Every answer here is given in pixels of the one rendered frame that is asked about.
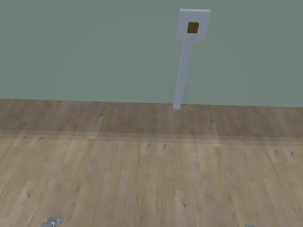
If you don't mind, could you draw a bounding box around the panel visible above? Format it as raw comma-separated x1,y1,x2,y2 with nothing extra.
172,9,211,110

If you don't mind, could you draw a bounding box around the left robot hand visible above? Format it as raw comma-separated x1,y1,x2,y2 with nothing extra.
39,216,63,227

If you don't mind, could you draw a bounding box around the button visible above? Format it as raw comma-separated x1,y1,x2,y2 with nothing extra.
187,22,199,34

